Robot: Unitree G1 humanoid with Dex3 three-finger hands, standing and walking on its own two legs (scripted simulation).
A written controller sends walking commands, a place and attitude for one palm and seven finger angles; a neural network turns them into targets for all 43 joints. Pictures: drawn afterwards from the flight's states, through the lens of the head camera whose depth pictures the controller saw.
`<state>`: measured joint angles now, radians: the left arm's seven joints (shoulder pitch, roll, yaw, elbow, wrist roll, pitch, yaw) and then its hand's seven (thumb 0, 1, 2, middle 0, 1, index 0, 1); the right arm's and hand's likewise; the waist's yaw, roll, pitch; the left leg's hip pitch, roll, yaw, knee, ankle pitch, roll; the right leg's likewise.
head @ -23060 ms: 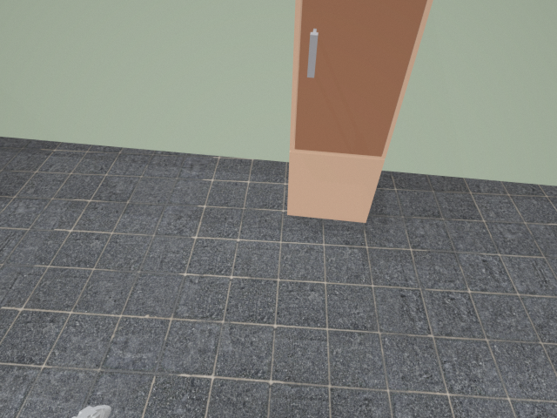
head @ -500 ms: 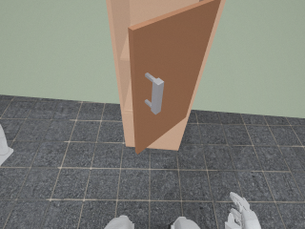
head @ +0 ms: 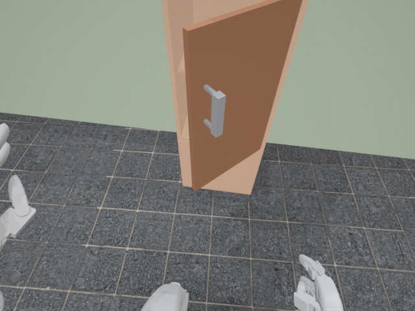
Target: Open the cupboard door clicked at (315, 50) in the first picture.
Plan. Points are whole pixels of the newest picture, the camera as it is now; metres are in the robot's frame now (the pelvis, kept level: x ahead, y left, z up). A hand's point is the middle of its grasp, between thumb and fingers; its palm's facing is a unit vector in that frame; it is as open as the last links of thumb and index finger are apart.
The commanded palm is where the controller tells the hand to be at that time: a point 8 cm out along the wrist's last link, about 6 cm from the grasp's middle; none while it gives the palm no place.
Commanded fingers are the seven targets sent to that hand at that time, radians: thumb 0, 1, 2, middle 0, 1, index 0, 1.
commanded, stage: stop stepping back and stand still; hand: left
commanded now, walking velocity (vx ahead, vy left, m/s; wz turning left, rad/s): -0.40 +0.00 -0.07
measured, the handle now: (212, 111) +0.56 +0.06 +0.05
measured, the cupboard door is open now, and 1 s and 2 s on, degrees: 46 46 46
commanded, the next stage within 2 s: let the arm hang, fingers relaxed in 0.74 s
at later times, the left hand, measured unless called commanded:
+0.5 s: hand (25, 258) +0.14 +0.24 +0.16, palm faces +0.37 -0.79 -0.49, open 7.4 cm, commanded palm +0.08 +0.28 +0.18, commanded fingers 0.00 0.90 0.90 -0.20 -0.30 -0.20 -0.30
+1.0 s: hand (75, 305) +0.12 +0.26 -0.05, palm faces +0.06 -0.90 -0.42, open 7.4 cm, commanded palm none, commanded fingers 0.00 0.90 0.90 -0.20 -0.30 -0.20 -0.30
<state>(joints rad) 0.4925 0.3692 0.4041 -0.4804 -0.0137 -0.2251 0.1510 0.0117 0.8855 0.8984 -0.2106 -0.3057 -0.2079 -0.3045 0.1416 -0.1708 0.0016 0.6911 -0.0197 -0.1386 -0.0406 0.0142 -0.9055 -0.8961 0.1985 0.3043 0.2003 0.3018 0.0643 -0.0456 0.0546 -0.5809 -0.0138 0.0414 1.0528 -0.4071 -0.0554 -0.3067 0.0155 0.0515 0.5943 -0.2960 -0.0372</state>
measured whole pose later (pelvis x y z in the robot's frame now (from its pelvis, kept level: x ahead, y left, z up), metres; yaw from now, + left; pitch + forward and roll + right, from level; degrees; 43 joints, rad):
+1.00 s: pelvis -0.08 +0.02 +0.00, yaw -3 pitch +0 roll +1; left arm 0.24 0.30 0.12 0.43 0.03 0.00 0.01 0.00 0.90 0.90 -0.20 -0.30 -0.19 -0.30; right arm 0.15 -0.28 0.00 0.81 -0.02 -0.04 0.01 0.01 -0.91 -0.90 0.20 0.30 0.20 0.30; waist 0.00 0.05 -0.01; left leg -0.29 -0.02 0.06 0.57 -0.28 0.03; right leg -0.32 -0.01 -0.08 0.61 -0.29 -0.05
